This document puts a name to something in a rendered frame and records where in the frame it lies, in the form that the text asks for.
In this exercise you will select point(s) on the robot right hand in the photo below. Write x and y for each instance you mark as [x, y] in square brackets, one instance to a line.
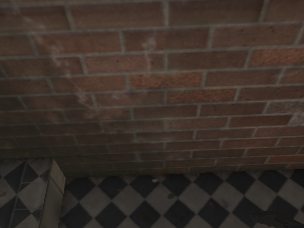
[277, 218]

